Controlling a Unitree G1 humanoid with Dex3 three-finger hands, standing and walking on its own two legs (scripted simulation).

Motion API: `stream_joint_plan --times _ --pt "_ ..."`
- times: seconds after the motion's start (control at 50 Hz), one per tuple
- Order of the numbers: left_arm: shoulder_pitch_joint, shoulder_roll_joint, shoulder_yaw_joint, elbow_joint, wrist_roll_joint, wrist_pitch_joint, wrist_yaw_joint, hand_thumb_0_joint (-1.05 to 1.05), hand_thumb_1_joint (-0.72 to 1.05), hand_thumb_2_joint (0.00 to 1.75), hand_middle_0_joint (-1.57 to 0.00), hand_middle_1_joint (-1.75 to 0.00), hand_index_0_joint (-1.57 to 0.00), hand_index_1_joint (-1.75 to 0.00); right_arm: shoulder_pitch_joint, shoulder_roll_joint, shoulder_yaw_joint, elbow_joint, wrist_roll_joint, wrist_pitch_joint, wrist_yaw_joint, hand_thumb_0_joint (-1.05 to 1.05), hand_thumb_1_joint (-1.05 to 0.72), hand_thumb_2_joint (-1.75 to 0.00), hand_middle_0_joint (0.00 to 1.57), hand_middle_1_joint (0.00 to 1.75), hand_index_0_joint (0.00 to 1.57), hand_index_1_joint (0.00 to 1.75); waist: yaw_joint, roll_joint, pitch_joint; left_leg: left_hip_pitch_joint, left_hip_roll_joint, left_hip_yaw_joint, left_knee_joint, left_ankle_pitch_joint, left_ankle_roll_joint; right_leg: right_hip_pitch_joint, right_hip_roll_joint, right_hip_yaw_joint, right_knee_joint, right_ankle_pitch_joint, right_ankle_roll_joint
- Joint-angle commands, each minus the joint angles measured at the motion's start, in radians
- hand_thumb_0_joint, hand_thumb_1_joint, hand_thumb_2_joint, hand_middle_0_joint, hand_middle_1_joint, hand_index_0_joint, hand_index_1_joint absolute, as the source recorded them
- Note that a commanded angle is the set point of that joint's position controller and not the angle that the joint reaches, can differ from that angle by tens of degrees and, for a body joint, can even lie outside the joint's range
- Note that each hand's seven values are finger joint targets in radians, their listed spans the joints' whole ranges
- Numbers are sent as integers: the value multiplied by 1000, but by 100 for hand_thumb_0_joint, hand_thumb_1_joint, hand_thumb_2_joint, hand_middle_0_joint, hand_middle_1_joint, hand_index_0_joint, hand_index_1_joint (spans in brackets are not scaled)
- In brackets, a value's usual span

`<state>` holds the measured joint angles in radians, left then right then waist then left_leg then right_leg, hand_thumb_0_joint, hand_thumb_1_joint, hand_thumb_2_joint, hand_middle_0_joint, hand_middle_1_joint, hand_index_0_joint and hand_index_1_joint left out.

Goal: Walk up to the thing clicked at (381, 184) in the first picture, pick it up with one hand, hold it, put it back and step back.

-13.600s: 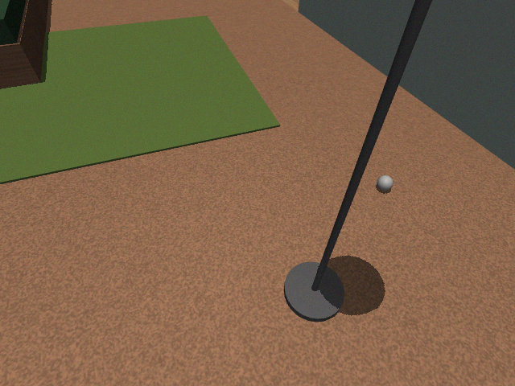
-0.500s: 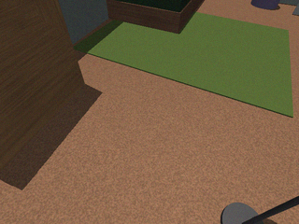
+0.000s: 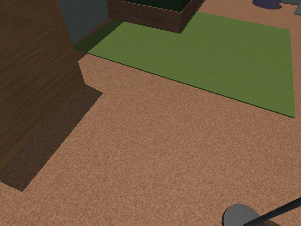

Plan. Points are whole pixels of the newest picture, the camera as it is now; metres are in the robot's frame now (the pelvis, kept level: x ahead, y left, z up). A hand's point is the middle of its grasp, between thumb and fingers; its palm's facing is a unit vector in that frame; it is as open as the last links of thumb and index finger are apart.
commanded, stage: stand
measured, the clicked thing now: out of the picture +0.36 -1.31 -0.74
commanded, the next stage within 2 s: walk up in 0.82 s
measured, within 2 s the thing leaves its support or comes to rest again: neither
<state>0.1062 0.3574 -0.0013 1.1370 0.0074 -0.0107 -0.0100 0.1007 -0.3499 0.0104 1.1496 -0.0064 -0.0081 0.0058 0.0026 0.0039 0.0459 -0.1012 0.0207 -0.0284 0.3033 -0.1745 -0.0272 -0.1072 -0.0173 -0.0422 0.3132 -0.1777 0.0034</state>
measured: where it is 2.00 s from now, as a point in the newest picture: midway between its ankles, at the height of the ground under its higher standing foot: (138, 210)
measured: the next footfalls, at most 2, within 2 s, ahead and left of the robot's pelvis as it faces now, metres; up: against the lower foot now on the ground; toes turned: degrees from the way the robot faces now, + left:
right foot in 1.48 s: +0.35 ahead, -0.09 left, +0.00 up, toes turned -6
left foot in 1.90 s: +0.42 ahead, +0.16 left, +0.00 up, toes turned -30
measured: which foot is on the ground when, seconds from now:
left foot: down 0.00-1.00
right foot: down 0.00-1.00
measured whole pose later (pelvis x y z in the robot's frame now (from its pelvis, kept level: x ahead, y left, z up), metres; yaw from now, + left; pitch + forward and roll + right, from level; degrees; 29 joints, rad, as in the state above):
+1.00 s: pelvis +0.03 +0.01 -0.02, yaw +1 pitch -2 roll -1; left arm 0.22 0.38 0.06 1.03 0.03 -0.04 -0.05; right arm 0.21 -0.39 -0.05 1.06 -0.04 -0.02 0.04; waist 0.01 0.02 0.02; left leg -0.18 0.02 -0.03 0.57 -0.38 0.04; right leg -0.14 -0.01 -0.04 0.50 -0.31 -0.01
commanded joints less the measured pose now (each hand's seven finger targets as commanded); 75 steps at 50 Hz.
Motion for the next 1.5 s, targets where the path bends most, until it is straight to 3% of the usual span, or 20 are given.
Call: stream_joint_plan --times 0.0,0.78,0.8,0.84,0.9,0.94,1.0,1.04,1.06,1.08,1.1,1.14,1.2,1.22,1.36,1.38,1.4,1.44,1.46,1.48 --pt "-45 211 44 -59 0 -20 16 0 90 90 -20 -30 -20 -30 -43 -215 -42 -58 -1 -22 -15 0 -90 -90 20 30 20 30 1 7 -76 -10 106 -73 -43 134 37 25 -118 94 -51 98 -20" --pt "-32 211 43 -64 -3 -21 20 0 90 90 -20 -30 -20 -30 -24 -212 -40 -71 0 -21 -18 0 -90 -90 20 30 20 30 -1 1 -75 13 110 -62 -35 216 37 43 -122 96 -38 200 -20" --pt "31 275 98 -120 13 -29 -5 0 90 90 -20 -30 -20 -30 42 -274 -94 -124 -17 -31 3 0 -90 -90 20 30 20 30 4 -19 -155 24 55 -46 49 -260 105 76 -57 70 40 -266 -60" --pt "32 269 108 -124 27 -27 -18 0 90 90 -20 -30 -20 -30 32 -277 -103 -135 -30 -29 15 0 -90 -90 20 30 20 30 19 16 6 -158 66 -94 46 -497 118 -50 -85 136 65 -504 -91" --pt "72 263 121 -150 24 -33 -25 0 90 90 -20 -30 -20 -30 -19 -240 -103 -191 -33 -38 26 0 -90 -90 20 30 20 30 49 -30 122 -318 55 -103 108 -382 114 -55 -129 222 41 -459 -125" --pt "159 306 138 -148 27 -44 -24 0 90 90 -20 -30 -20 -30 -30 -212 -101 -221 -28 -52 29 0 -90 -90 20 30 20 30 78 -133 72 -420 -7 25 271 -225 82 139 -230 343 -48 -307 -190" --pt "171 348 155 -193 33 -54 -23 0 90 90 -20 -30 -20 -30 -31 -222 -102 -265 -28 -59 31 0 -90 -90 20 30 20 30 82 -152 67 -495 38 4 362 -385 76 191 -349 419 -78 -95 -272" --pt "92 336 144 -234 26 -42 -29 0 90 90 -20 -30 -20 -30 72 -219 -115 -236 -27 -78 32 0 -90 -90 20 30 20 30 11 -152 68 -248 37 17 168 -270 77 12 -283 275 47 19 -229" --pt "20 298 130 -257 16 -32 -32 0 90 90 -20 -30 -20 -30 202 -227 -133 -195 -28 -87 28 0 -90 -90 20 30 20 30 -70 -95 27 1 15 24 41 -127 62 -151 -196 147 195 36 -162" --pt "-26 203 104 -293 0 -32 -34 0 90 90 -20 -30 -20 -30 350 -325 -172 -156 -37 -92 17 0 -90 -90 20 30 20 30 -143 201 -35 229 154 -264 -97 -132 84 -366 -15 -10 559 -40 -66" --pt "-28 179 101 -303 3 -28 -24 0 90 90 -20 -30 -20 -30 382 -404 -190 -167 -44 -93 11 0 -90 -90 20 30 20 30 -152 253 14 339 317 -532 -138 -84 144 -619 122 54 708 -372 -34" --pt "48 242 99 -286 1 -30 -13 0 90 90 -20 -30 -20 -30 300 -352 -173 -219 -18 -86 6 0 -90 -90 20 30 20 30 -76 69 7 246 354 -434 -29 145 242 -558 9 174 755 -328 -55" --pt "163 233 101 -249 -9 -24 -26 0 90 90 -20 -30 -20 -30 176 -260 -143 -283 -10 -83 0 0 -90 -90 20 30 20 30 6 104 6 270 225 -135 3 387 180 -510 -6 159 682 -192 -44" --pt "152 224 96 -254 -8 -21 -31 0 90 90 -20 -30 -20 -30 206 -253 -140 -287 -8 -82 -2 0 -90 -90 20 30 20 30 -13 108 15 245 199 -94 16 469 162 -497 0 134 652 -155 -40" --pt "58 199 92 -328 4 -28 -55 0 90 90 -20 -30 -20 -30 182 -279 -143 -361 -6 -70 3 0 -90 -90 20 30 20 30 -26 164 76 30 169 19 22 380 176 -246 -21 -2 279 54 -44" --pt "198 194 113 -329 -10 8 -58 0 90 90 -20 -30 -20 -30 32 -292 -172 -428 -2 -64 20 0 -90 -90 20 30 20 30 42 283 -20 91 176 163 160 434 147 -180 -45 -29 357 81 -44" --pt "290 209 123 -305 -7 16 -53 0 90 90 -20 -30 -20 -30 19 -280 -175 -442 -2 -55 19 0 -90 -90 20 30 20 30 87 250 -79 51 156 167 280 443 138 -75 -28 -28 369 79 -49" --pt "470 266 157 -254 -1 9 -32 0 90 90 -20 -30 -20 -30 57 -241 -171 -450 -3 -43 18 0 -90 -90 20 30 20 30 165 14 -152 -237 70 123 643 247 98 281 -1 126 331 39 -83" --pt "482 335 181 -276 2 0 -17 0 90 90 -20 -30 -20 -30 100 -186 -153 -465 1 -36 29 0 -90 -90 20 30 20 30 175 -242 -129 -430 -94 114 900 -160 66 335 -150 465 146 -151 -192" --pt "423 360 182 -326 -6 0 -15 0 90 90 -20 -30 -20 -30 125 -216 -151 -488 3 -28 39 0 -90 -90 20 30 20 30 120 -267 -75 -511 -120 7 994 -395 52 238 -270 818 -12 -380 -261"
